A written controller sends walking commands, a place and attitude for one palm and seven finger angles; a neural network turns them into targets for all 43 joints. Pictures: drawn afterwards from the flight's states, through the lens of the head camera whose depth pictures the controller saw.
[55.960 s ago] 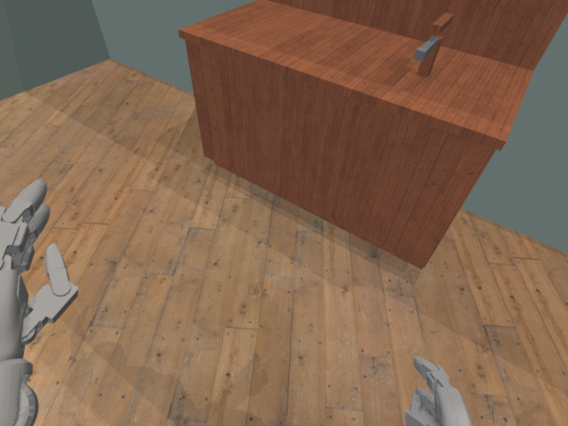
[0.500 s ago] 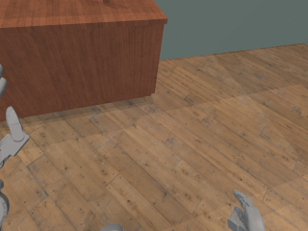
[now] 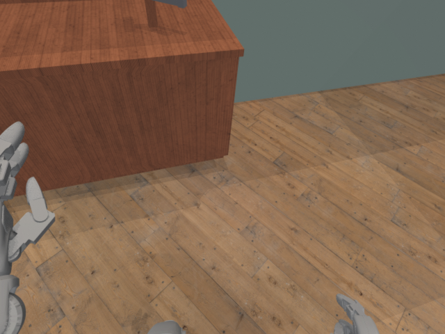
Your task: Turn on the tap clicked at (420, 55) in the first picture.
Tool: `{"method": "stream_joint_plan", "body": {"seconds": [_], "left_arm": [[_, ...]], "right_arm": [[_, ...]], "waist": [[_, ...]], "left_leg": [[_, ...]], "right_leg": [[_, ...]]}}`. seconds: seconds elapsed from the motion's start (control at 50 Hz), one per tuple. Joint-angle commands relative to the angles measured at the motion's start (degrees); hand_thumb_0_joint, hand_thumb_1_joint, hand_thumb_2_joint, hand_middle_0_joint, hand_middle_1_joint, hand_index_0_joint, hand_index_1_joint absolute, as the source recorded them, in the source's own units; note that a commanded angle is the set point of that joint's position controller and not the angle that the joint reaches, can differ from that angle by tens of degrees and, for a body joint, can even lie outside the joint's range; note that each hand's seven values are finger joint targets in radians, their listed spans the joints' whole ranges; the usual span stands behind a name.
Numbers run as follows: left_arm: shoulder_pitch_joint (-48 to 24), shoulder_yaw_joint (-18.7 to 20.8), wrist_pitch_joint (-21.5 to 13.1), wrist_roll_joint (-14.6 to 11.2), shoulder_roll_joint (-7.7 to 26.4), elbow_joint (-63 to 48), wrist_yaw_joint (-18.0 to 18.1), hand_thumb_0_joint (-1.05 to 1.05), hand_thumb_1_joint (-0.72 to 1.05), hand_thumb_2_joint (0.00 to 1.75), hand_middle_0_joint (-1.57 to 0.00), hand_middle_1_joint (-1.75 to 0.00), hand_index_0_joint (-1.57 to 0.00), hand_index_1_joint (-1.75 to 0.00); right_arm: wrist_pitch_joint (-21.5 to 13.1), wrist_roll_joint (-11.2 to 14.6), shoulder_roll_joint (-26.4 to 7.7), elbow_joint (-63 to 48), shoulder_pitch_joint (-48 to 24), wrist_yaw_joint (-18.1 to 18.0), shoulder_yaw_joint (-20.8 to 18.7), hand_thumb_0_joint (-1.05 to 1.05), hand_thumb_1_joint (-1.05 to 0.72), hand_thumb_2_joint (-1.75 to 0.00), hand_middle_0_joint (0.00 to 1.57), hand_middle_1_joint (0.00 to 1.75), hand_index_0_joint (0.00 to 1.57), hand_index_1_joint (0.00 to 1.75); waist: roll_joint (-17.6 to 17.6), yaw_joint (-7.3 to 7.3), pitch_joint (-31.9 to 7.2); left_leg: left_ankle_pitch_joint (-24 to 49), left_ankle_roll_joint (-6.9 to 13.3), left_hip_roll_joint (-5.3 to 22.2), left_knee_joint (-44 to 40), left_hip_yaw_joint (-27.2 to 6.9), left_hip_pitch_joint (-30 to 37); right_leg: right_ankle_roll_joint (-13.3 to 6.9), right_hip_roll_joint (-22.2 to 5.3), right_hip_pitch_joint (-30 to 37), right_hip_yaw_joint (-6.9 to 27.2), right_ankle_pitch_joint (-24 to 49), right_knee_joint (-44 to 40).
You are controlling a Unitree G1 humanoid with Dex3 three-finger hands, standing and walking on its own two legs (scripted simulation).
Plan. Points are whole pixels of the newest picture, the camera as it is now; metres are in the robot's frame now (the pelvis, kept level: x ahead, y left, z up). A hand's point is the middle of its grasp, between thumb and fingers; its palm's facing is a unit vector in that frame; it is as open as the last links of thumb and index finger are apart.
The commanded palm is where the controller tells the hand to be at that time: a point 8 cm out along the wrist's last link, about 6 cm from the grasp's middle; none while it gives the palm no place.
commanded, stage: shuffle to correct the standing spot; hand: left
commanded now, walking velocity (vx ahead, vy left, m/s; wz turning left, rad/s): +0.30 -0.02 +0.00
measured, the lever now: (182, 2) +1.16 +0.25 +0.08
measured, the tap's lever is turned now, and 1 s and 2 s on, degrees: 53 53 53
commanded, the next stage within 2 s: none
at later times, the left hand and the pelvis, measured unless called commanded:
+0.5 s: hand (94, 147) +0.34 +0.24 +0.16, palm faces +0.43 -0.82 -0.38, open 7.4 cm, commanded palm +0.28 +0.27 +0.18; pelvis +0.12 -0.01 +0.00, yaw +0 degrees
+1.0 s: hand (129, 91) +0.46 +0.22 +0.18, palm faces +0.41 -0.79 -0.47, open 7.4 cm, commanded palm +0.41 +0.25 +0.18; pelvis +0.24 -0.02 -0.01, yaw -1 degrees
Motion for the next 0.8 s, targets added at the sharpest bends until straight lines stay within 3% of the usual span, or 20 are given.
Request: {"method": "stream_joint_plan", "body": {"seconds": [0.0,0.02,0.04,0.06,0.08,0.14,0.22,0.28,0.3,0.32,0.34,0.38,0.44,0.5,0.56,0.58,0.6,0.62,0.68,0.78], "left_arm": [[-7.64,6.95,-4.35,-0.11,12.6,-16.62,2.03,0.0,0.9,0.9,-0.2,-0.3,-0.2,-0.3],[-6.8,6.62,-4.57,-0.18,12.13,-16.93,1.87,0.0,0.9,0.9,-0.2,-0.3,-0.2,-0.3],[-7.6,6.82,-5.22,-0.1,11.63,-18.71,1.92,0.0,0.9,0.9,-0.2,-0.3,-0.2,-0.3],[-7.27,7.43,-5.9,0.32,12.63,-16.98,1.96,0.0,0.9,0.9,-0.2,-0.3,-0.2,-0.3],[-5.99,9.15,-5.76,0.78,14.0,-12.71,1.43,0.0,0.9,0.9,-0.2,-0.3,-0.2,-0.3],[-4.37,8.96,-5.5,0.23,12.76,-16.0,0.57,0.0,0.9,0.9,-0.2,-0.3,-0.2,-0.3],[1.87,7.57,-4.43,-0.54,9.82,-10.95,0.2,0.0,0.9,0.9,-0.2,-0.3,-0.2,-0.3],[0.07,8.38,-3.67,-0.21,11.04,-7.84,0.54,0.0,0.9,0.9,-0.2,-0.3,-0.2,-0.3],[-1.3,8.86,-3.35,0.12,12.13,-7.59,0.86,0.0,0.9,0.9,-0.2,-0.3,-0.2,-0.3],[-1.64,8.6,-2.6,0.27,12.73,-6.44,0.96,0.0,0.9,0.9,-0.2,-0.3,-0.2,-0.3],[-3.88,10.37,-2.4,-0.26,15.2,-8.44,1.14,0.0,0.9,0.9,-0.2,-0.3,-0.2,-0.3],[-5.12,8.84,-2.87,-0.2,12.82,-7.11,0.66,0.0,0.9,0.9,-0.2,-0.3,-0.2,-0.3],[-6.16,7.85,-3.47,0.02,12.91,-12.21,0.82,0.0,0.9,0.9,-0.2,-0.3,-0.2,-0.3],[-5.88,8.26,-4.05,0.07,12.62,-13.47,1.82,0.0,0.9,0.9,-0.2,-0.3,-0.2,-0.3],[-8.0,6.85,-4.09,-0.29,12.21,-15.73,1.92,0.0,0.9,0.9,-0.2,-0.3,-0.2,-0.3],[-8.05,6.67,-4.6,-0.26,11.89,-17.05,1.85,0.0,0.9,0.9,-0.2,-0.3,-0.2,-0.3],[-8.48,6.68,-5.15,-0.2,11.38,-18.67,1.92,0.0,0.9,0.9,-0.2,-0.3,-0.2,-0.3],[-6.33,6.55,-5.51,0.08,11.72,-15.89,1.74,0.0,0.9,0.9,-0.2,-0.3,-0.2,-0.3],[-6.16,8.76,-5.29,0.28,13.28,-16.74,0.91,0.0,0.9,0.9,-0.2,-0.3,-0.2,-0.3],[1.9,8.02,-5.17,-0.44,10.24,-14.8,0.12,0.0,0.9,0.9,-0.2,-0.3,-0.2,-0.3]], "right_arm": [[-4.33,-0.05,-3.91,-10.55,-4.7,-0.96,-2.61,0.0,-0.9,-0.9,0.2,0.3,0.2,0.3],[-4.46,0.3,-5.34,-11.08,-3.72,-1.27,-3.33,0.0,-0.9,-0.9,0.2,0.3,0.2,0.3],[-4.5,0.52,-6.54,-11.64,-4.24,-1.01,-3.77,0.0,-0.9,-0.9,0.2,0.3,0.2,0.3],[-4.85,0.38,-5.45,-12.19,-5.32,-0.52,-3.19,0.0,-0.9,-0.9,0.2,0.3,0.2,0.3],[-4.92,0.2,-4.8,-11.28,-5.51,-0.35,-2.9,0.0,-0.9,-0.9,0.2,0.3,0.2,0.3],[-5.45,0.93,-4.77,-10.58,-4.62,0.68,-3.58,0.0,-0.9,-0.9,0.2,0.3,0.2,0.3],[-5.72,1.03,-4.88,-11.12,-3.91,1.56,-2.93,0.0,-0.9,-0.9,0.2,0.3,0.2,0.3],[-4.96,0.86,-4.27,-11.03,-4.51,1.08,-2.26,0.0,-0.9,-0.9,0.2,0.3,0.2,0.3],[-4.59,0.87,-3.58,-11.0,-4.15,0.9,-2.2,0.0,-0.9,-0.9,0.2,0.3,0.2,0.3],[-4.16,0.94,-2.27,-11.41,-3.85,0.69,-1.82,0.0,-0.9,-0.9,0.2,0.3,0.2,0.3],[-4.39,0.98,-2.9,-12.24,-5.9,0.39,-1.74,0.0,-0.9,-0.9,0.2,0.3,0.2,0.3],[-4.63,0.89,-3.45,-9.8,-4.18,0.51,-1.69,0.0,-0.9,-0.9,0.2,0.3,0.2,0.3],[-3.25,0.93,-3.35,-9.83,-7.84,0.1,-0.95,0.0,-0.9,-0.9,0.2,0.3,0.2,0.3],[-3.38,0.05,-2.43,-9.58,-6.95,-0.12,-0.91,0.0,-0.9,-0.9,0.2,0.3,0.2,0.3],[-4.27,0.02,-3.45,-10.19,-5.33,-0.78,-2.11,0.0,-0.9,-0.9,0.2,0.3,0.2,0.3],[-4.47,0.28,-4.96,-10.88,-4.48,-1.07,-3.2,0.0,-0.9,-0.9,0.2,0.3,0.2,0.3],[-4.45,0.51,-6.46,-11.25,-4.39,-0.9,-3.87,0.0,-0.9,-0.9,0.2,0.3,0.2,0.3],[-4.89,0.51,-5.06,-12.15,-5.15,-0.48,-3.13,0.0,-0.9,-0.9,0.2,0.3,0.2,0.3],[-5.21,0.79,-4.62,-10.32,-4.72,0.5,-3.42,0.0,-0.9,-0.9,0.2,0.3,0.2,0.3],[-6.06,0.85,-4.56,-10.79,-3.8,1.82,-3.24,0.0,-0.9,-0.9,0.2,0.3,0.2,0.3]], "waist": [[4.16,-0.93,-10.05],[12.31,-1.9,-10.04],[25.04,-2.05,-10.07],[24.18,-2.22,-7.71],[17.93,-2.09,-6.36],[16.2,-1.81,-8.51],[16.29,-1.46,-8.2],[9.48,-0.61,-9.36],[1.67,-0.22,-11.59],[-10.5,-0.49,-12.04],[-16.17,0.87,-10.4],[-8.97,-0.12,-9.0],[-6.33,-0.48,-5.04],[-5.89,0.24,-9.18],[2.7,-1.22,-10.19],[11.2,-1.79,-10.96],[25.53,-2.38,-11.58],[24.24,-2.5,-8.05],[14.63,-2.43,-8.7],[16.27,-1.64,-8.49]], "left_leg": [[7.39,-0.32,-3.97,-15.5,4.03,14.69],[3.55,2.0,0.88,-20.27,-4.93,18.37],[3.5,6.93,11.32,-25.96,-22.7,24.78],[6.72,11.56,17.66,-30.73,-33.42,23.89],[7.82,12.39,18.02,-30.57,-31.96,22.69],[20.16,10.83,14.42,-24.7,-18.52,24.19],[19.41,7.07,10.04,-23.99,-6.2,14.66],[10.38,4.28,8.05,-15.77,-1.72,8.28],[6.35,3.05,4.87,-5.09,1.05,4.24],[-2.41,0.97,-1.41,7.52,4.21,-5.95],[-13.25,-0.05,-3.54,18.19,0.27,-13.92],[-10.01,-0.52,0.47,22.81,-6.0,-14.32],[-5.82,-0.64,2.57,12.42,-5.3,-8.82],[-0.04,-0.09,-0.81,-3.95,0.9,2.8],[8.13,-0.5,-4.27,-15.45,4.0,14.99],[5.65,1.94,0.19,-19.41,-3.96,20.2],[5.8,6.82,11.24,-25.11,-22.33,27.25],[8.34,11.15,18.18,-30.33,-34.65,25.43],[21.01,12.13,16.11,-25.42,-24.55,27.29],[23.94,7.84,10.91,-25.98,-7.24,18.75]], "right_leg": [[-5.12,-7.85,0.76,8.61,-4.65,-3.6],[-2.74,-4.84,-3.79,6.03,-6.47,6.07],[0.44,1.83,-15.0,3.12,-12.24,19.89],[0.3,3.51,-20.67,6.76,-18.44,29.8],[0.06,0.89,-23.29,9.44,-15.91,32.89],[1.03,-0.88,-22.98,8.32,-10.06,26.24],[1.45,1.9,-7.94,2.04,-1.51,9.39],[1.43,3.68,6.26,-0.51,3.06,-2.57],[-0.69,0.0,11.65,5.39,0.54,-5.75],[-5.93,-10.61,16.27,23.43,-1.62,-10.25],[-11.01,-18.94,16.72,37.02,-1.72,-15.43],[-11.77,-18.5,11.71,32.28,-6.87,-16.47],[-10.63,-16.31,4.23,22.77,0.89,-15.44],[-8.6,-12.22,4.25,13.47,3.57,-12.11],[-4.81,-7.05,0.9,8.15,-2.53,-2.08],[-2.84,-4.38,-4.11,6.99,-2.68,7.58],[0.5,1.76,-15.97,3.63,-11.45,21.31],[0.3,3.46,-21.11,7.07,-19.13,31.85],[0.57,-0.85,-26.79,10.09,-11.78,34.74],[1.46,0.27,-14.56,3.71,-1.26,15.85]]}}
